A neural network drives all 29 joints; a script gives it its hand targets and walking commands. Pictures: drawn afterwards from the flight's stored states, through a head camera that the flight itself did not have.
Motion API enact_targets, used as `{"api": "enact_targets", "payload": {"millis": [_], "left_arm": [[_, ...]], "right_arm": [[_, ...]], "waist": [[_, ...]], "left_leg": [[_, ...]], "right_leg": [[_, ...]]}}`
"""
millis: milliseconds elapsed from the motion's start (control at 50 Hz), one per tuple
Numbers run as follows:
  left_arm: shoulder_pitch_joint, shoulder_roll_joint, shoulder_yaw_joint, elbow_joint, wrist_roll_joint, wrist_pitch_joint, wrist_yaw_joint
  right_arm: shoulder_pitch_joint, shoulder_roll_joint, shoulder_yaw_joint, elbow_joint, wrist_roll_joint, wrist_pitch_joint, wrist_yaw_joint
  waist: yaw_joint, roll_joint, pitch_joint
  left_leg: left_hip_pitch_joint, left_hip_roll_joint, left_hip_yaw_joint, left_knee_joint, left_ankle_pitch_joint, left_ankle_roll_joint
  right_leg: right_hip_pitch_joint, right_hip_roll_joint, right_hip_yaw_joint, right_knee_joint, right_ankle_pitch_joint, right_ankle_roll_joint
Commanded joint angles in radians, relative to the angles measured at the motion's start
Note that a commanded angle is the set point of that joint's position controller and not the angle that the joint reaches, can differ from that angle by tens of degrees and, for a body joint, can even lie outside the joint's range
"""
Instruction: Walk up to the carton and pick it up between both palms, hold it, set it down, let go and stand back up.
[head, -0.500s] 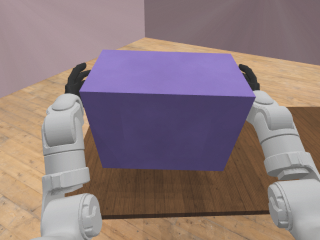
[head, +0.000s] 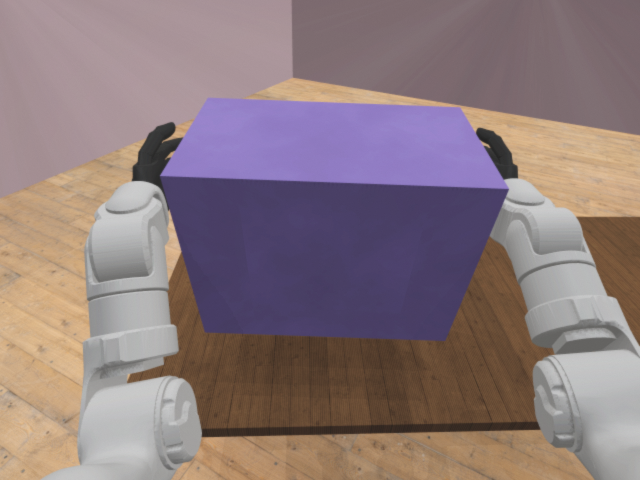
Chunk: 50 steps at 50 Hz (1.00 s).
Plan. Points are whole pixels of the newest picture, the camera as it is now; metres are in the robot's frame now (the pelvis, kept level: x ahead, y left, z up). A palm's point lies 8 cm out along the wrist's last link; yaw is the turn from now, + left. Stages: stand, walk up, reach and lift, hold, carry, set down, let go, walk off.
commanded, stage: hold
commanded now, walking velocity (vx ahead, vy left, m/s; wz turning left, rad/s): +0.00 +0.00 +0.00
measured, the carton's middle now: (329, 222) +0.37 +0.00 +0.20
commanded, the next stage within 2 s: none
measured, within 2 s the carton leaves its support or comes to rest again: neither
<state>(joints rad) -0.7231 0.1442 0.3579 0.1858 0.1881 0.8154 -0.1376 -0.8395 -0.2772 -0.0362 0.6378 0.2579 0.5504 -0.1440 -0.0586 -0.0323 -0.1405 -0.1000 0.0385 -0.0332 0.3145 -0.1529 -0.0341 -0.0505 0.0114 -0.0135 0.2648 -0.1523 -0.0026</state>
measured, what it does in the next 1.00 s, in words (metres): stands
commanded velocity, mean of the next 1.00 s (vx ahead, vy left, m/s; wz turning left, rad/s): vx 0.00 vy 0.00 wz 0.00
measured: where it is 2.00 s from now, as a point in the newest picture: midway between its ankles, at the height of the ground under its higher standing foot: outside the picture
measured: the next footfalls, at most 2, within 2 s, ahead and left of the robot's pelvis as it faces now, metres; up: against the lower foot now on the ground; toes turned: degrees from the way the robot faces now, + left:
none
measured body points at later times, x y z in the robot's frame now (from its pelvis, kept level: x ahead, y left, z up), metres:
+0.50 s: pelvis +0.00 +0.00 +0.00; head -0.07 +0.02 +0.44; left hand +0.37 +0.20 +0.25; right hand +0.38 -0.21 +0.25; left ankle +0.02 +0.14 -0.75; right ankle +0.00 -0.12 -0.75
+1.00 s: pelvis +0.00 +0.00 +0.00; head -0.07 +0.02 +0.44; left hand +0.37 +0.20 +0.26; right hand +0.38 -0.20 +0.25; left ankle +0.02 +0.14 -0.75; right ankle +0.00 -0.12 -0.75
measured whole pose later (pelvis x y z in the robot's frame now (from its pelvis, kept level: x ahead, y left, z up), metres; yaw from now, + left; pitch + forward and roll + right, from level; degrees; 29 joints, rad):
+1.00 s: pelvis +0.00 +0.00 +0.00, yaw +0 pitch -3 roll -1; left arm -0.72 0.15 0.35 0.16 0.18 0.82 -0.13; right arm -0.83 -0.29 -0.01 0.62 0.28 0.55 -0.15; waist -0.06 -0.03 -0.14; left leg -0.10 0.04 -0.03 0.31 -0.16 -0.04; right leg -0.05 0.01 -0.01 0.26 -0.15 0.00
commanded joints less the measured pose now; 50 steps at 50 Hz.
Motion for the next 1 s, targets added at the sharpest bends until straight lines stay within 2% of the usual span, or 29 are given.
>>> {"api": "enact_targets", "payload": {"millis": [0,20,40,80,100,180,220,240,300,320,360,380,400,420,460,480,500,560,640,660,680,700,720,780,840,880,900,960,980], "left_arm": [[-0.587,-0.471,-0.44,-0.109,-0.168,-0.04,-0.111],[-0.587,-0.47,-0.44,-0.126,-0.181,-0.04,-0.108],[-0.569,-0.458,-0.419,-0.08,-0.166,-0.031,-0.11],[-0.584,-0.45,-0.42,-0.092,-0.163,-0.036,-0.111],[-0.591,-0.469,-0.431,-0.126,-0.166,-0.043,-0.106],[-0.581,-0.471,-0.447,-0.135,-0.172,-0.042,-0.108],[-0.572,-0.444,-0.421,-0.089,-0.156,-0.031,-0.111],[-0.578,-0.456,-0.437,-0.118,-0.165,-0.033,-0.112],[-0.576,-0.469,-0.451,-0.161,-0.175,-0.038,-0.107],[-0.575,-0.471,-0.449,-0.136,-0.172,-0.034,-0.104],[-0.561,-0.455,-0.437,-0.134,-0.17,-0.033,-0.103],[-0.572,-0.458,-0.424,-0.109,-0.163,-0.031,-0.104],[-0.582,-0.452,-0.422,-0.115,-0.164,-0.033,-0.104],[-0.596,-0.454,-0.427,-0.128,-0.162,-0.033,-0.103],[-0.578,-0.455,-0.42,-0.117,-0.163,-0.034,-0.1],[-0.578,-0.452,-0.436,-0.151,-0.172,-0.037,-0.095],[-0.578,-0.466,-0.441,-0.157,-0.176,-0.039,-0.097],[-0.552,-0.444,-0.406,-0.118,-0.161,-0.028,-0.103],[-0.554,-0.439,-0.415,-0.123,-0.161,-0.024,-0.112],[-0.567,-0.455,-0.443,-0.153,-0.18,-0.03,-0.111],[-0.58,-0.444,-0.431,-0.119,-0.165,-0.028,-0.112],[-0.58,-0.45,-0.44,-0.155,-0.178,-0.033,-0.114],[-0.591,-0.451,-0.431,-0.134,-0.175,-0.039,-0.112],[-0.592,-0.437,-0.43,-0.107,-0.168,-0.04,-0.108],[-0.589,-0.433,-0.399,-0.068,-0.158,-0.033,-0.118],[-0.596,-0.447,-0.425,-0.121,-0.177,-0.036,-0.113],[-0.573,-0.447,-0.42,-0.097,-0.167,-0.034,-0.112],[-0.571,-0.446,-0.426,-0.123,-0.178,-0.031,-0.109],[-0.56,-0.445,-0.418,-0.104,-0.169,-0.026,-0.11]], "right_arm": [[-0.759,0.526,0.246,-0.372,0.165,-0.061,0.184],[-0.768,0.516,0.255,-0.386,0.172,-0.062,0.185],[-0.739,0.511,0.235,-0.333,0.167,-0.05,0.183],[-0.751,0.503,0.237,-0.335,0.167,-0.052,0.186],[-0.75,0.524,0.245,-0.354,0.175,-0.056,0.186],[-0.753,0.53,0.257,-0.378,0.169,-0.062,0.184],[-0.742,0.521,0.24,-0.327,0.161,-0.05,0.181],[-0.751,0.515,0.245,-0.37,0.17,-0.052,0.184],[-0.74,0.526,0.259,-0.395,0.183,-0.056,0.184],[-0.74,0.515,0.255,-0.372,0.183,-0.053,0.186],[-0.752,0.511,0.265,-0.398,0.181,-0.057,0.188],[-0.742,0.511,0.255,-0.358,0.173,-0.052,0.189],[-0.75,0.51,0.25,-0.356,0.178,-0.051,0.19],[-0.747,0.518,0.248,-0.356,0.174,-0.051,0.191],[-0.747,0.525,0.251,-0.364,0.18,-0.054,0.19],[-0.745,0.525,0.257,-0.372,0.187,-0.057,0.188],[-0.747,0.527,0.266,-0.399,0.187,-0.061,0.184],[-0.734,0.509,0.26,-0.37,0.181,-0.048,0.18],[-0.731,0.51,0.26,-0.362,0.181,-0.044,0.179],[-0.736,0.525,0.262,-0.4,0.187,-0.05,0.178],[-0.743,0.511,0.248,-0.369,0.177,-0.045,0.175],[-0.747,0.519,0.26,-0.401,0.186,-0.052,0.176],[-0.74,0.533,0.262,-0.382,0.174,-0.05,0.174],[-0.744,0.535,0.246,-0.35,0.17,-0.046,0.175],[-0.756,0.519,0.238,-0.337,0.169,-0.04,0.177],[-0.766,0.533,0.26,-0.385,0.178,-0.053,0.176],[-0.761,0.521,0.257,-0.374,0.183,-0.052,0.175],[-0.756,0.513,0.273,-0.38,0.188,-0.05,0.173],[-0.733,0.509,0.257,-0.356,0.191,-0.042,0.173]], "waist": [[-0.013,0.071,-0.276],[-0.004,0.059,-0.309],[-0.016,0.067,-0.245],[0.0,0.056,-0.253],[-0.002,0.062,-0.276],[-0.013,0.061,-0.282],[-0.009,0.041,-0.218],[-0.015,0.042,-0.254],[-0.013,0.059,-0.295],[-0.01,0.074,-0.284],[-0.002,0.043,-0.286],[-0.007,0.043,-0.251],[0.006,0.047,-0.239],[0.002,0.066,-0.237],[0.003,0.066,-0.262],[0.001,0.069,-0.305],[-0.002,0.047,-0.305],[0.003,0.036,-0.258],[0.004,0.045,-0.247],[-0.002,0.042,-0.287],[-0.018,0.041,-0.26],[-0.009,0.045,-0.287],[-0.008,0.034,-0.273],[-0.02,0.046,-0.236],[0.004,0.041,-0.225],[0.0,0.051,-0.291],[-0.006,0.051,-0.274],[0.003,0.051,-0.289],[-0.005,0.048,-0.251]], "left_leg": [[0.074,-0.069,0.055,-0.015,0.234,-0.005],[0.098,-0.066,0.048,-0.002,0.265,-0.008],[0.076,-0.068,0.052,-0.015,0.22,-0.001],[0.071,-0.07,0.053,-0.028,0.205,-0.001],[0.075,-0.071,0.052,-0.024,0.216,-0.001],[0.083,-0.073,0.046,-0.013,0.227,0.0],[0.056,-0.072,0.054,-0.024,0.194,0.003],[0.069,-0.073,0.056,-0.029,0.198,0.001],[0.102,-0.068,0.053,-0.01,0.268,-0.005],[0.092,-0.065,0.049,-0.009,0.256,-0.012],[0.087,-0.069,0.051,-0.015,0.24,0.0],[0.079,-0.066,0.049,-0.023,0.216,0.0],[0.062,-0.063,0.054,-0.025,0.205,0.003],[0.051,-0.069,0.057,-0.027,0.193,0.002],[0.065,-0.069,0.054,-0.027,0.209,0.007],[0.09,-0.071,0.056,-0.02,0.237,0.002],[0.097,-0.069,0.053,-0.009,0.263,0.003],[0.075,-0.074,0.054,-0.018,0.228,0.007],[0.073,-0.072,0.057,-0.024,0.213,0.007],[0.078,-0.075,0.058,-0.022,0.222,0.009],[0.088,-0.074,0.059,-0.02,0.218,0.002],[0.087,-0.072,0.048,-0.015,0.23,0.007],[0.078,-0.075,0.055,-0.017,0.227,0.007],[0.051,-0.079,0.059,-0.028,0.17,0.011],[0.032,-0.074,0.062,-0.04,0.125,0.016],[0.063,-0.074,0.056,-0.024,0.193,0.012],[0.073,-0.07,0.056,-0.019,0.222,0.009],[0.077,-0.072,0.054,-0.007,0.25,0.002],[0.073,-0.068,0.052,-0.016,0.24,0.005]], "right_leg": [[0.061,0.049,-0.011,-0.026,0.162,0.005],[0.072,0.051,-0.014,-0.023,0.172,0.0],[0.044,0.044,-0.003,-0.045,0.14,0.007],[0.05,0.045,-0.004,-0.038,0.127,0.006],[0.055,0.046,-0.001,-0.032,0.133,0.003],[0.06,0.045,-0.004,-0.027,0.158,0.005],[0.045,0.04,-0.005,-0.041,0.139,0.01],[0.061,0.044,-0.002,-0.035,0.138,0.01],[0.058,0.051,-0.009,-0.025,0.183,0.001],[0.057,0.048,-0.004,-0.031,0.162,-0.002],[0.065,0.046,-0.011,-0.029,0.17,0.006],[0.048,0.043,-0.007,-0.036,0.144,0.003],[0.044,0.045,-0.003,-0.04,0.132,0.0],[0.043,0.04,0.0,-0.034,0.127,-0.001],[0.054,0.04,0.001,-0.029,0.147,0.002],[0.061,0.04,0.005,-0.031,0.189,0.006],[0.065,0.05,-0.008,-0.027,0.207,0.006],[0.058,0.044,0.0,-0.035,0.182,0.012],[0.044,0.038,0.006,-0.037,0.169,0.007],[0.064,0.039,-0.002,-0.032,0.183,0.009],[0.06,0.039,-0.001,-0.035,0.174,0.012],[0.07,0.041,0.007,-0.027,0.186,0.008],[0.061,0.042,0.0,-0.032,0.175,0.008],[0.046,0.031,0.008,-0.034,0.149,0.014],[0.046,0.033,-0.002,-0.037,0.095,0.012],[0.068,0.038,0.0,-0.021,0.158,0.006],[0.066,0.041,0.002,-0.025,0.17,0.006],[0.075,0.044,-0.002,-0.024,0.199,0.008],[0.059,0.042,0.002,-0.031,0.183,0.012]]}}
